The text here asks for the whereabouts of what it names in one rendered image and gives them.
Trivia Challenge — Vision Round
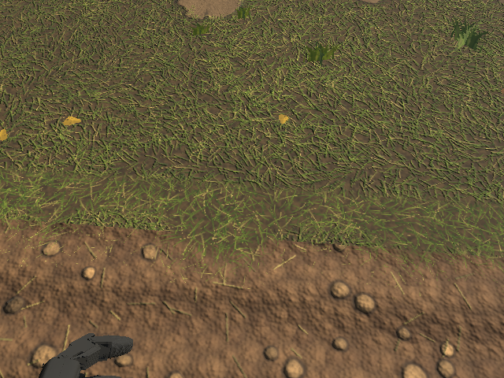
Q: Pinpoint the left robot hand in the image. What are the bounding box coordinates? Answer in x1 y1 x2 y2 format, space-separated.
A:
39 333 133 378

